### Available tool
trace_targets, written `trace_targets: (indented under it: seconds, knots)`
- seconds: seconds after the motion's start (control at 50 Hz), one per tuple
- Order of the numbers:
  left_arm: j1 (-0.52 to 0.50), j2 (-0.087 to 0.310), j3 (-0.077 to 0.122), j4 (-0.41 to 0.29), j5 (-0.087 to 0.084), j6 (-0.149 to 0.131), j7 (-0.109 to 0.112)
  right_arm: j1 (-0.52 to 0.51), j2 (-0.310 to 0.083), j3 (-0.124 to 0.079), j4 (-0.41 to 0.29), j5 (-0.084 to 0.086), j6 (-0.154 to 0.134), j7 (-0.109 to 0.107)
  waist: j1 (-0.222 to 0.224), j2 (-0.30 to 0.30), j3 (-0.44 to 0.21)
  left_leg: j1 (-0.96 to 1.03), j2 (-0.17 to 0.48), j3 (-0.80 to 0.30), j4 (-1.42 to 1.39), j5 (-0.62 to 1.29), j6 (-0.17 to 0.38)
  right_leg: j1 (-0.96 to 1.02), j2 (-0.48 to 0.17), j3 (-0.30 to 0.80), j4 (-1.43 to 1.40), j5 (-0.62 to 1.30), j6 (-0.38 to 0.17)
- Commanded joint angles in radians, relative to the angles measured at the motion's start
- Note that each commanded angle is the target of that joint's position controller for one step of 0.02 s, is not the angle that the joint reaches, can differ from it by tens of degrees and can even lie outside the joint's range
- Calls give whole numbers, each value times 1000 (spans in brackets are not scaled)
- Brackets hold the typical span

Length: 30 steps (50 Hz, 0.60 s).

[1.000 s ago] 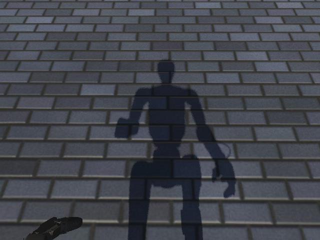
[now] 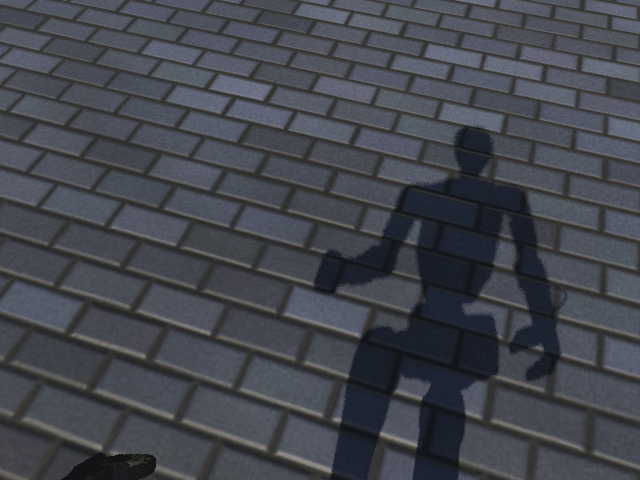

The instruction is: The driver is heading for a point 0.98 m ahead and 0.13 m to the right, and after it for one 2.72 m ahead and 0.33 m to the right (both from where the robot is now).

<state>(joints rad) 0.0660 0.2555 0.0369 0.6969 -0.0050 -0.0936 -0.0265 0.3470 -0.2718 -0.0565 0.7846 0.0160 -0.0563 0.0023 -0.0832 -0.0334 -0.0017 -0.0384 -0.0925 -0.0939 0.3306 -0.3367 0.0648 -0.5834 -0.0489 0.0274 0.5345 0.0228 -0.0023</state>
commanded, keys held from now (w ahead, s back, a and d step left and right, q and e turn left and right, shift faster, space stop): w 0.58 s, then w+e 0.42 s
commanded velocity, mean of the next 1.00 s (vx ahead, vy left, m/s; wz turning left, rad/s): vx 0.50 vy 0.00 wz -0.11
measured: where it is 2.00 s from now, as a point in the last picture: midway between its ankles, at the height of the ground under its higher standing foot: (359, 267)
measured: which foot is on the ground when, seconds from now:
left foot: down 0.00-0.08, up 0.10-0.56, down 0.58-1.00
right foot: up 0.00-0.04, down 0.06-0.60, up 0.62-1.00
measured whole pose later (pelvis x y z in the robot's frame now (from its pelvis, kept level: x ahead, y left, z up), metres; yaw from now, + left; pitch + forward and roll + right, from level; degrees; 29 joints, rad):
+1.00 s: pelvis +0.53 +0.01 +0.00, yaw -10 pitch +1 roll +2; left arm 0.14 0.26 0.06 0.76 -0.02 -0.03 -0.03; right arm 0.32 -0.26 -0.07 0.86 -0.01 -0.08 -0.01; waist -0.06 -0.04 0.01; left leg 0.05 -0.03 0.21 0.21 -0.29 0.02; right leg -0.68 -0.10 0.03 0.71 0.05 -0.02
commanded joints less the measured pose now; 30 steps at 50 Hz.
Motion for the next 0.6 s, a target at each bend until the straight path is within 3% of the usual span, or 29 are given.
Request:
trace_targets:
  seconds: [0.02, 0.04, 0.06, 0.08, 0.1, 0.12, 0.14, 0.16, 0.18, 0.22, 0.26, 0.32, 0.38, 0.44, 0.48, 0.52, 0.54, 0.56, 0.58, 0.6]
  knots:
    - [-61, 111, 33, -90, -2, -29, -9, 31, -176, -48, -28, 1, 6, -10, 31, 133, 9, 54, 303, -162, 36, 571, 122, 49, 29, -25, -53, -101, -47]
    - [40, 134, 48, -61, 2, -31, -6, 10, -170, -45, -33, 2, 9, -11, 89, 128, -51, 38, 262, -127, 140, 727, 102, 203, 57, -53, -88, -79, -73]
    - [198, 182, 66, -27, 12, -33, 0, -6, -139, -31, -47, -7, 7, -10, 161, 102, -175, -68, 211, -83, 337, 714, 69, 466, -15, 13, -47, -21, -128]
    - [345, 273, 88, -9, 27, -31, 7, 78, -66, -7, -70, -16, -8, -8, 174, -81, -343, -406, 81, -6, 700, 367, -1, 873, -246, 348, -29, -36, -262]
    - [401, 239, 84, 25, 2, -19, 3, 112, -56, 2, -61, -5, -23, -4, 178, -270, -411, -643, 3, -22, 918, -227, -37, 1000, -358, 681, -169, -227, -351]
    - [352, 175, 63, 14, -12, -12, 6, 33, -145, -19, -73, 12, -32, 2, 196, -148, -269, -752, 69, -61, 998, -198, -32, 906, -326, 628, -211, -391, -305]
    - [284, 149, 53, 2, -5, -3, 11, -59, -150, -19, -98, 17, -36, 4, 183, -72, -153, -771, 120, -22, 985, -108, -29, 766, -288, 499, -233, -395, -266]
    - [226, 133, 44, -1, 6, 1, 9, -105, -137, -18, -111, 4, -35, 5, 152, -16, -61, -746, 157, 4, 915, -39, -31, 617, -245, 410, -272, -322, -250]
    - [189, 111, 35, -5, 14, -2, 7, -105, -130, -24, -109, -8, -30, 2, 121, -22, -27, -696, 188, 3, 852, 8, -36, 524, -212, 351, -302, -248, -239]
    - [167, 107, 33, 0, 13, -9, 3, -56, -95, -20, -95, -8, -16, 1, 81, -58, -18, -616, 205, 17, 793, 45, -50, 430, -175, 273, -349, -151, -241]
    - [173, 129, 39, 16, 6, -16, 5, -72, -77, -16, -101, -12, -8, -4, 71, -49, -6, -625, 214, 32, 720, 97, -70, 399, -166, 205, -378, -54, -251]
    - [201, 155, 47, 40, 1, -10, 15, -166, -56, -6, -122, -16, -12, -3, 96, -27, 9, -632, 217, 45, 530, 263, -85, 407, -141, 119, -394, 25, -233]
    - [249, 171, 50, 67, -9, -1, 19, -266, -38, 2, -143, -10, -22, 7, 136, -24, 25, -581, 189, 69, 349, 396, -83, 423, -121, 64, -389, 22, -206]
    - [306, 183, 53, 100, -16, 10, 20, -349, -44, 2, -171, 0, -28, 21, 168, -26, 45, -579, 170, 74, 260, 410, -73, 493, -154, 77, -363, -6, -202]
    - [320, 190, 57, 116, -19, 21, 23, -380, -55, -1, -189, 2, -33, 32, 167, -33, 56, -590, 162, 69, 217, 355, -51, 557, -185, 94, -328, 11, -191]
    - [315, 204, 63, 126, -20, 32, 28, -362, -73, -7, -191, 0, -38, 39, 144, -45, 44, -545, 147, 77, 184, 281, -24, 604, -206, 104, -279, 84, -174]
    - [299, 212, 65, 127, -21, 37, 30, -312, -89, -15, -179, -3, -40, 39, 109, -52, 17, -462, 125, 99, 162, 257, -7, 610, -197, 91, -219, 201, -160]
    - [285, 204, 61, 126, -21, 41, 32, -199, -119, -33, -145, -8, -40, 34, 48, -41, -52, -296, 96, 128, 133, 266, 19, 589, -155, 52, -86, 342, -138]
    - [284, 165, 45, 114, -8, 41, 35, -31, -176, -56, -104, -15, -39, 24, -20, -4, -179, -24, 163, 64, 173, 308, 65, 464, -104, 9, 136, 284, -103]
    - [384, 68, 12, 87, 0, 23, 29, 82, -277, -79, -93, -34, -35, 17, -15, 206, -337, 397, 429, -347, 162, 205, 213, 48, 41, -54, 538, -97, -25]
